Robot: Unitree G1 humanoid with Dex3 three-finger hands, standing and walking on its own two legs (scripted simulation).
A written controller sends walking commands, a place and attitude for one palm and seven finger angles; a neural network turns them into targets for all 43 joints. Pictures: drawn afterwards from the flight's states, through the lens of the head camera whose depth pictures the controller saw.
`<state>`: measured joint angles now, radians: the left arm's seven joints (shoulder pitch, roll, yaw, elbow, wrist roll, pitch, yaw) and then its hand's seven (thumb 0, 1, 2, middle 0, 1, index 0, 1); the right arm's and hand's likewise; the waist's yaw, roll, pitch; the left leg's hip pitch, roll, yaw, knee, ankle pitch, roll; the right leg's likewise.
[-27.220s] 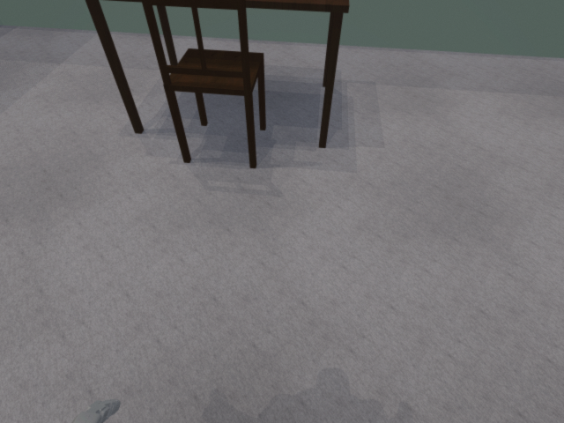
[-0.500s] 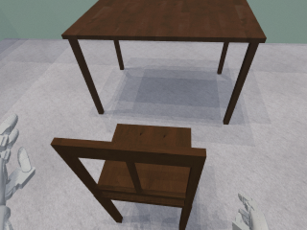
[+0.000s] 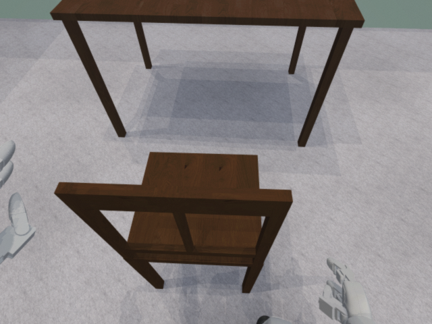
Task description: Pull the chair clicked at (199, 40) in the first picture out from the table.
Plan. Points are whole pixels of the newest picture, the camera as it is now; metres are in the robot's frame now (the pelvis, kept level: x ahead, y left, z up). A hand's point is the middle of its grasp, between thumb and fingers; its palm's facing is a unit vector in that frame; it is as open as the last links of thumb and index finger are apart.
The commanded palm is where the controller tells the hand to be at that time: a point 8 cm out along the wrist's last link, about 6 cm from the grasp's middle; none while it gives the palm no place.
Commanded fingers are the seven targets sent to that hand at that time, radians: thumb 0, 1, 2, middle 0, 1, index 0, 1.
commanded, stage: step back with the hand held close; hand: left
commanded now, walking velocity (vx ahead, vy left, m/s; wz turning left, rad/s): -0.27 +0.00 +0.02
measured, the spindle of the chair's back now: (184, 231) +0.31 +0.10 -0.10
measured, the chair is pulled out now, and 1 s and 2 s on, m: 0.61 0.61 0.61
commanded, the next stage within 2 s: stop stepping back and stand still in 1.70 s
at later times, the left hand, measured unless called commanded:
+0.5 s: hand (7, 290) +0.14 +0.24 +0.16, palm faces +0.41 -0.70 -0.58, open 7.4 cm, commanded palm +0.07 +0.27 +0.18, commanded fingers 0.00 0.90 0.90 -0.20 -0.30 -0.20 -0.30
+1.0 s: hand out of the picture +0.11 +0.24 +0.18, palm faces +0.48 -0.67 -0.56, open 7.4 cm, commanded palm +0.04 +0.27 +0.18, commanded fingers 0.00 0.90 0.90 -0.20 -0.30 -0.20 -0.30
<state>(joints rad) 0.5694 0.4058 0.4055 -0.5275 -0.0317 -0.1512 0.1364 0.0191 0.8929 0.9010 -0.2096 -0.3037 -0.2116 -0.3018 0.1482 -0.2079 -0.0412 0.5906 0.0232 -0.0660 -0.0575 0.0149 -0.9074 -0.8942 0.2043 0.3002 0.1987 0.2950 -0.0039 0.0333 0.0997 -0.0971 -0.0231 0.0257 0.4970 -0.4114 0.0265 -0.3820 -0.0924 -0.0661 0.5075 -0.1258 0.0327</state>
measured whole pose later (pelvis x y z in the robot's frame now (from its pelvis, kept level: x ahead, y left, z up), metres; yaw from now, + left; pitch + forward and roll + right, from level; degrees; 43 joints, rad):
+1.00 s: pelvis -0.08 -0.03 -0.01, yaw +3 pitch +1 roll +0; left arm 0.55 0.48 0.52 -0.60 0.00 -0.23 0.18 0.02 0.89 0.90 -0.21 -0.30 -0.21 -0.30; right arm 0.21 -0.18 -0.04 0.61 0.01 -0.12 -0.06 0.01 -0.91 -0.89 0.21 0.30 0.20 0.30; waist 0.01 -0.04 0.05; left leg -0.35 0.01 -0.02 0.71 -0.38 -0.01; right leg -0.50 -0.03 -0.02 0.62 -0.14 0.02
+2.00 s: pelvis -0.24 -0.05 -0.01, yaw -2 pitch -2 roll -3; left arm 0.58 0.45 0.46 -0.56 -0.04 -0.22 0.15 0.02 0.89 0.90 -0.21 -0.30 -0.21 -0.30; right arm 0.19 -0.17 -0.01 0.64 0.02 -0.14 -0.04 0.01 -0.91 -0.89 0.21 0.30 0.20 0.30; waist 0.01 0.04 0.07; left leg -0.41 0.12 0.01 0.67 -0.29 -0.03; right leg -0.24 -0.01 -0.07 0.55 -0.26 0.02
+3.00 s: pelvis -0.28 -0.05 +0.01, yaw +1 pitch -1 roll -1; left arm 0.24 0.18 0.00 0.83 0.01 0.02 0.02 -0.07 1.00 0.90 -0.21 -0.30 -0.21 -0.30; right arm 0.26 -0.16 0.00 0.94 -0.02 0.01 -0.01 0.01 -0.92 -0.89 0.20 0.30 0.20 0.29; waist 0.00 -0.04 0.09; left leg -0.27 -0.01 -0.03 0.51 -0.22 0.03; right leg -0.16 -0.02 -0.09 0.44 -0.26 0.01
